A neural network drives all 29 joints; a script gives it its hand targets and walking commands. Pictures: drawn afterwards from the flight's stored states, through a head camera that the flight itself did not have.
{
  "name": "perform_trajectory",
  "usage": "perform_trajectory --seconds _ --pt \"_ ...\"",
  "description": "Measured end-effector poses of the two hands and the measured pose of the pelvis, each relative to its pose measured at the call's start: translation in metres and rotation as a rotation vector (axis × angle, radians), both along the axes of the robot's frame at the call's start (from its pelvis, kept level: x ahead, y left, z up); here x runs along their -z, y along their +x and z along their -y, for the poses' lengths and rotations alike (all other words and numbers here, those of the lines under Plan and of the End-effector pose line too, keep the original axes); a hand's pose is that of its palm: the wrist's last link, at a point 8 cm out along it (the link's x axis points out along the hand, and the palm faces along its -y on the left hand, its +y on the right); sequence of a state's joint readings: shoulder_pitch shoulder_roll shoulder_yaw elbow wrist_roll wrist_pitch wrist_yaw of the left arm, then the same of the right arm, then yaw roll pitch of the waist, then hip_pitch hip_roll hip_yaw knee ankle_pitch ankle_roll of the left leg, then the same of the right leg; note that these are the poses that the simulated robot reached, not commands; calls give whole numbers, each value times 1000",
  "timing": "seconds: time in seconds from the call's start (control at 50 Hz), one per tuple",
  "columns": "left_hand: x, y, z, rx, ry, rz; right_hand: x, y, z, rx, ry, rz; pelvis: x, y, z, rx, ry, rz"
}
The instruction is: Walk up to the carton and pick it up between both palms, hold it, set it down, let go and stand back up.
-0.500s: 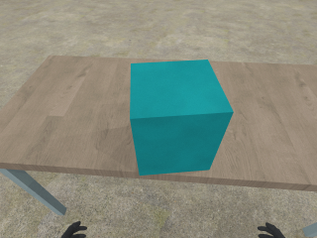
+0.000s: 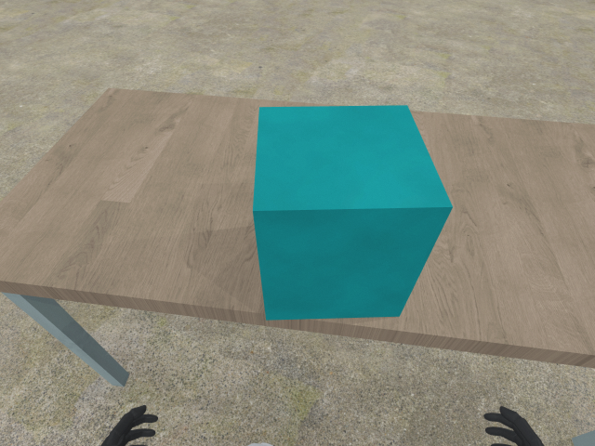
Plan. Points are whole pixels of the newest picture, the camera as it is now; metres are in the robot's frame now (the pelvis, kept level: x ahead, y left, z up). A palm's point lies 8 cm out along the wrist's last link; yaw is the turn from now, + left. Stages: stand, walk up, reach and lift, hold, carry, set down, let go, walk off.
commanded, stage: walk up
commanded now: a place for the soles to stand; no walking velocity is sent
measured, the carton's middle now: (333, 217) +0.42 -0.01 +0.07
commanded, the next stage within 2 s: reach and lift in 0.14 s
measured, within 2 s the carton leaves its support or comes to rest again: neither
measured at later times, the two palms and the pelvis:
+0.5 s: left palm (157, 373) +0.22 +0.23 -0.04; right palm out of the picture +0.14 -0.27 -0.03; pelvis +0.01 -0.02 +0.02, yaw -9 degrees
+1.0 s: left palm (168, 356) +0.23 +0.21 +0.00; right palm (542, 423) +0.18 -0.26 +0.00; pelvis +0.04 +0.00 +0.03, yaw -11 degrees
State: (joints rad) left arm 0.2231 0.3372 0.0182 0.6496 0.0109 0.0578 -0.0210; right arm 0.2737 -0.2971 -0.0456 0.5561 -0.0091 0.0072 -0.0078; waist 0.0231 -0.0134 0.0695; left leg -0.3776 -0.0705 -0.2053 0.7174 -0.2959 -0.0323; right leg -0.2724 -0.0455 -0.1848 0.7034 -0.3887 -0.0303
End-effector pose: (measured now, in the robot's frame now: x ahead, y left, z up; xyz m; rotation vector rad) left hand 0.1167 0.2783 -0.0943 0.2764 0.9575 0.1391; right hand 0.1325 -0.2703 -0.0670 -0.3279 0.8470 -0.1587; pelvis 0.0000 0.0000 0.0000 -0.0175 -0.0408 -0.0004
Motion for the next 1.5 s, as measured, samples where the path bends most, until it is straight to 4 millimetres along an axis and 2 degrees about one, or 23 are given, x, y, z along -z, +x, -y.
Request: perform_trajectory --seconds 0.14,0.2,0.24,0.3,0.38,0.46,0.58,0.68,0.84,0.98,1.12,1.3,1.5 --pt "-2 -9 5 -5 6 -4 -4 5 4 -12 1 4 -4 -1 7 -6 -2 -6" --pt "-2 -8 4 -25 25 -30 2 8 9 -5 -3 40 -2 -2 8 45 10 2" --pt "-4 5 8 -18 34 -36 7 8 10 29 17 65 -1 -3 9 90 15 12" --pt "-12 40 21 11 21 18 7 10 4 36 46 107 -2 -4 13 125 19 28" --pt "-33 84 38 42 -9 118 -8 11 -2 35 68 164 -10 0 18 143 23 51" --pt "-50 104 48 44 -29 183 -26 11 1 43 73 208 -19 8 19 154 24 66" --pt "-54 97 48 9 -47 201 -45 21 5 19 73 253 -26 18 16 170 23 68" --pt "-57 89 51 -4 -53 233 -50 35 -5 -5 105 276 -28 23 12 175 22 58" --pt "-74 101 63 14 -77 349 -51 46 -19 0 162 316 -31 34 4 181 16 39" --pt "-89 115 71 23 -93 439 -62 45 -15 12 175 369 -32 43 -1 195 12 29" --pt "-101 119 84 15 -118 508 -78 44 -13 8 198 426 -33 46 -1 206 12 27" --pt "-118 114 98 8 -136 591 -94 35 -20 12 247 505 -33 40 2 215 14 30" --pt "-139 102 108 9 -155 675 -112 18 -29 21 291 591 -32 26 4 224 19 36"
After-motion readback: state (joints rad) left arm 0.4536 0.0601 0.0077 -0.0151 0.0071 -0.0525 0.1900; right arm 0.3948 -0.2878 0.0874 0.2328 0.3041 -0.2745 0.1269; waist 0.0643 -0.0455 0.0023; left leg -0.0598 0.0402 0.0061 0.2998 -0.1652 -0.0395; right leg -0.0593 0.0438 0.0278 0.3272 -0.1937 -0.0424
